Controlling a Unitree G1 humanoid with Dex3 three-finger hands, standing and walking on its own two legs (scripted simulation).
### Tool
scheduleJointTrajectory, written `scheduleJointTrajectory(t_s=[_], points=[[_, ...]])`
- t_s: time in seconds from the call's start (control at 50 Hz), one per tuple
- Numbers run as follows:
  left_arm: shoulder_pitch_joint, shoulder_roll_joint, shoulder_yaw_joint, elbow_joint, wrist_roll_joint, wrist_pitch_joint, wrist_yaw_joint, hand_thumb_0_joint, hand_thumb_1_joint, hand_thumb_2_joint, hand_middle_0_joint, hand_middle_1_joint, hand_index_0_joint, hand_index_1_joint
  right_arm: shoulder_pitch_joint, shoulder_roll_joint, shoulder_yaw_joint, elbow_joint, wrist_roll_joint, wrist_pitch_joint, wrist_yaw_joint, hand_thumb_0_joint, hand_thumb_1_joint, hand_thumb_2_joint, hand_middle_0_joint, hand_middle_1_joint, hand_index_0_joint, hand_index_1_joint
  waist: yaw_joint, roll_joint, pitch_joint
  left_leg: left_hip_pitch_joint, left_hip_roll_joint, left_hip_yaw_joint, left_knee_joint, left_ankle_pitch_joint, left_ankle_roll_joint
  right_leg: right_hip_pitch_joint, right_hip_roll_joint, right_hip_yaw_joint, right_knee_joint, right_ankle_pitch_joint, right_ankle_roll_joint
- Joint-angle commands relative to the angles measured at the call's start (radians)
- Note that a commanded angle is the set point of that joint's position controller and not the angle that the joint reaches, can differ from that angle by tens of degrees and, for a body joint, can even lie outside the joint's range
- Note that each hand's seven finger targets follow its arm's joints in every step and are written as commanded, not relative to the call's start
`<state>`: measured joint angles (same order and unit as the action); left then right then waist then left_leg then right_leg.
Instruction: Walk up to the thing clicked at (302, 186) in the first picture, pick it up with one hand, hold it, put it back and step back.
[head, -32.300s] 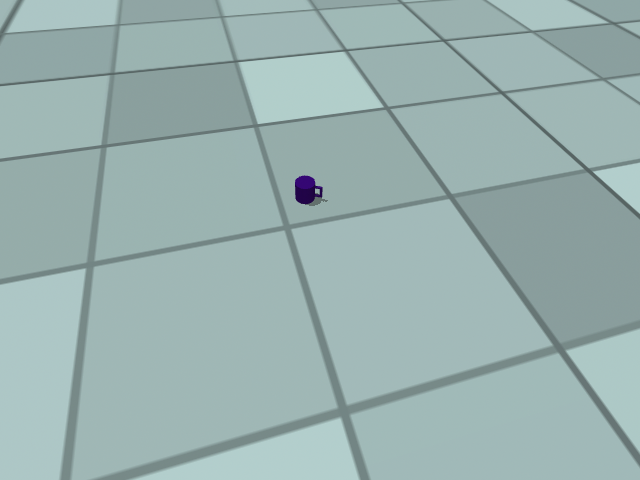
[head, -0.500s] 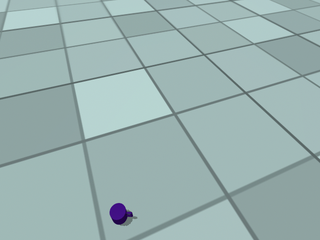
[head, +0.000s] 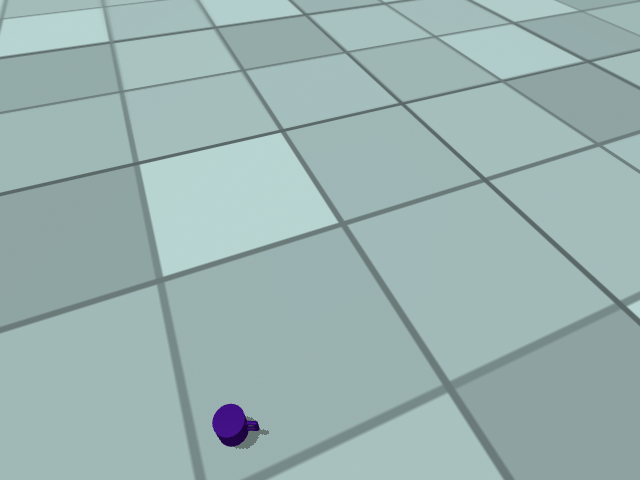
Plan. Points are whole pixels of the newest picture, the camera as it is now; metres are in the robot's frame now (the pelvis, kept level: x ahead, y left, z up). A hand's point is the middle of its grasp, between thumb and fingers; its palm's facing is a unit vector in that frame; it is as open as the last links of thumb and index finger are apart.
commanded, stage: stand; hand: left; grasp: from above
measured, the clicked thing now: (237, 425) +0.41 +0.22 -0.74
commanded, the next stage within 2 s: step back in 1.20 s
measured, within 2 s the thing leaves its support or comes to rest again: neither
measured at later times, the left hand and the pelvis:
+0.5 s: hand out of the picture +0.09 +0.24 -0.16, palm faces +0.02 -0.94 -0.34, open 7.4 cm; pelvis +0.02 -0.01 +0.00, yaw +0 degrees
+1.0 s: hand out of the picture +0.08 +0.24 -0.15, palm faces +0.01 -0.94 -0.34, open 7.4 cm; pelvis +0.01 -0.01 +0.00, yaw +0 degrees
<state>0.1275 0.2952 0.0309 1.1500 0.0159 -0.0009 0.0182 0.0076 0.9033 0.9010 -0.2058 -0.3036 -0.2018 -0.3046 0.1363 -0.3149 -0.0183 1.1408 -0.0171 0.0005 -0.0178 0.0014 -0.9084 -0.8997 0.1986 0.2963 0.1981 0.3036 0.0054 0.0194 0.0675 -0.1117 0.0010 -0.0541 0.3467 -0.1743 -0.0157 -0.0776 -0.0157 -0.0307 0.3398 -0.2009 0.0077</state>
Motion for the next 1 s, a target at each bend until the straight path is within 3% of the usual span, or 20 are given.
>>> scheduleJointTrajectory(t_s=[0.0,0.04,0.16,0.24,0.34,0.44,0.5,0.6,0.72,0.82,0.86,0.98], points=[[-0.039,0.211,0.04,-0.049,0.003,-0.021,0.011,0.0,0.9,0.9,-0.2,-0.3,-0.2,-0.301,-0.034,-0.184,-0.029,-0.058,-0.002,-0.025,-0.01,0.0,-0.9,-0.9,0.2,0.3,0.2,0.3,0.004,-0.026,-0.052,-0.013,0.1,-0.075,-0.054,0.094,0.036,-0.004,-0.104,0.093,-0.074,0.076,-0.018],[-0.044,0.209,0.039,-0.051,0.003,-0.023,0.012,0.0,0.9,0.9,-0.2,-0.3,-0.2,-0.301,-0.035,-0.184,-0.029,-0.059,-0.002,-0.027,-0.009,0.0,-0.9,-0.9,0.2,0.3,0.2,0.3,0.0,-0.022,-0.054,-0.011,0.102,-0.07,-0.046,0.139,0.034,0.004,-0.109,0.096,-0.073,0.112,-0.016],[-0.043,0.214,0.039,-0.046,0.003,-0.019,0.006,0.0,0.9,0.9,-0.2,-0.3,-0.2,-0.301,-0.037,-0.195,-0.028,-0.054,0.001,-0.024,-0.008,0.0,-0.9,-0.9,0.2,0.3,0.2,0.3,0.0,-0.02,-0.034,-0.024,0.097,-0.075,-0.064,0.039,0.031,-0.026,-0.099,0.093,-0.08,0.021,-0.019],[-0.047,0.211,0.038,-0.049,-0.001,-0.025,0.008,0.0,0.9,0.9,-0.2,-0.3,-0.2,-0.301,-0.042,-0.189,-0.025,-0.056,0.0,-0.029,-0.009,0.0,-0.9,-0.9,0.2,0.3,0.2,0.3,0.003,-0.02,-0.083,0.007,0.109,-0.07,-0.037,0.191,0.036,0.019,-0.109,0.09,-0.064,0.163,-0.019],[-0.057,0.215,0.039,-0.051,-0.001,-0.025,0.006,0.0,0.9,0.9,-0.2,-0.3,-0.2,-0.301,-0.045,-0.2,-0.025,-0.059,0.0,-0.029,-0.009,0.0,-0.9,-0.9,0.2,0.3,0.2,0.3,-0.001,-0.019,-0.081,0.005,0.108,-0.065,-0.042,0.179,0.033,0.014,-0.108,0.088,-0.068,0.15,-0.017],[-0.05,0.218,0.04,-0.055,-0.005,-0.026,0.008,0.0,0.9,0.9,-0.2,-0.3,-0.2,-0.301,-0.046,-0.206,-0.024,-0.057,0.001,-0.032,-0.012,0.0,-0.9,-0.9,0.2,0.3,0.2,0.3,0.005,-0.008,-0.118,0.034,0.117,-0.058,-0.023,0.289,0.036,0.048,-0.115,0.084,-0.045,0.272,-0.018],[-0.061,0.225,0.041,-0.058,-0.005,-0.025,0.007,0.0,0.9,0.9,-0.2,-0.3,-0.2,-0.301,-0.044,-0.205,-0.023,-0.057,0.002,-0.031,-0.012,0.0,-0.9,-0.9,0.2,0.3,0.2,0.3,-0.002,-0.021,-0.109,0.029,0.116,-0.056,-0.034,0.259,0.034,0.039,-0.111,0.083,-0.054,0.24,-0.017],[-0.061,0.226,0.04,-0.063,-0.005,-0.026,0.007,0.0,0.9,0.9,-0.2,-0.3,-0.2,-0.301,-0.05,-0.212,-0.024,-0.059,0.001,-0.03,-0.012,0.0,-0.9,-0.9,0.2,0.3,0.2,0.3,0.001,-0.025,-0.115,0.039,0.118,-0.052,-0.031,0.281,0.034,0.045,-0.115,0.082,-0.052,0.274,-0.018],[-0.069,0.23,0.037,-0.065,-0.002,-0.026,0.006,0.0,0.9,0.9,-0.2,-0.3,-0.2,-0.3,-0.06,-0.214,-0.025,-0.06,0.002,-0.027,-0.007,0.0,-0.9,-0.9,0.2,0.3,0.2,0.3,-0.002,-0.024,-0.071,0.002,0.116,-0.061,-0.057,0.176,0.03,0.023,-0.109,0.081,-0.075,0.151,-0.018],[-0.07,0.229,0.036,-0.067,-0.004,-0.03,0.002,0.0,0.9,0.9,-0.2,-0.3,-0.2,-0.3,-0.06,-0.215,-0.023,-0.06,0.004,-0.031,-0.004,0.0,-0.9,-0.9,0.2,0.3,0.2,0.3,-0.002,-0.01,-0.075,0.001,0.116,-0.062,-0.064,0.175,0.032,0.023,-0.11,0.089,-0.078,0.147,-0.021],[-0.07,0.232,0.035,-0.067,-0.003,-0.029,0.002,0.0,0.9,0.9,-0.2,-0.3,-0.2,-0.3,-0.064,-0.218,-0.026,-0.062,0.003,-0.028,-0.002,0.0,-0.9,-0.9,0.2,0.3,0.2,0.3,-0.002,-0.022,-0.071,-0.01,0.113,-0.063,-0.07,0.123,0.033,0.015,-0.109,0.089,-0.09,0.095,-0.021],[-0.064,0.239,0.033,-0.073,-0.005,-0.034,0.001,0.0,0.9,0.9,-0.2,-0.3,-0.2,-0.3,-0.052,-0.219,-0.024,-0.064,0.004,-0.034,-0.003,0.0,-0.9,-0.9,0.2,0.3,0.2,0.3,-0.002,-0.015,-0.119,0.014,0.121,-0.06,-0.051,0.232,0.033,0.052,-0.119,0.088,-0.063,0.214,-0.024]])
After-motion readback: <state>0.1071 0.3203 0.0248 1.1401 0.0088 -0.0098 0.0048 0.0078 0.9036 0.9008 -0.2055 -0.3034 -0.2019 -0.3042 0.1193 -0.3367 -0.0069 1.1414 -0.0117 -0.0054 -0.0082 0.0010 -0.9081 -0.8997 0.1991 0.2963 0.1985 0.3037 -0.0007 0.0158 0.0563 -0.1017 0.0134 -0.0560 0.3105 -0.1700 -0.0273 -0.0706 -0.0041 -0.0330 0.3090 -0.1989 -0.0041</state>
